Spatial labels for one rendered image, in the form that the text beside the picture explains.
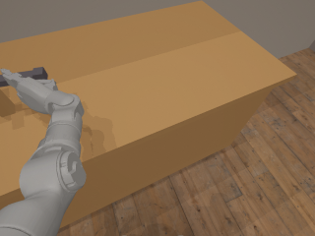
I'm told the tap lever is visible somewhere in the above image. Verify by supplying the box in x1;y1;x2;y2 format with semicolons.
0;67;48;88

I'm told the robot left hand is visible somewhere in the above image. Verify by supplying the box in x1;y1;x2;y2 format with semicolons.
0;68;58;114

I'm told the counter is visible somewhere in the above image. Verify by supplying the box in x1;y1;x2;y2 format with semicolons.
0;0;297;229

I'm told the left robot forearm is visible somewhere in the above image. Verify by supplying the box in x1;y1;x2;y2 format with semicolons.
19;90;85;196

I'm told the robot left upper arm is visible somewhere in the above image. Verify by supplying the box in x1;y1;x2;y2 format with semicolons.
0;150;87;236

